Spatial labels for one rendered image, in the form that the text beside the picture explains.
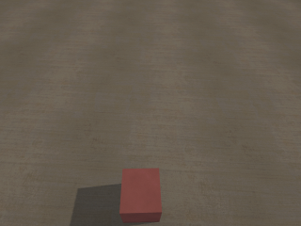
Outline carton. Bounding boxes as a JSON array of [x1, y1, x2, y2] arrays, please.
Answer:
[[119, 168, 162, 223]]

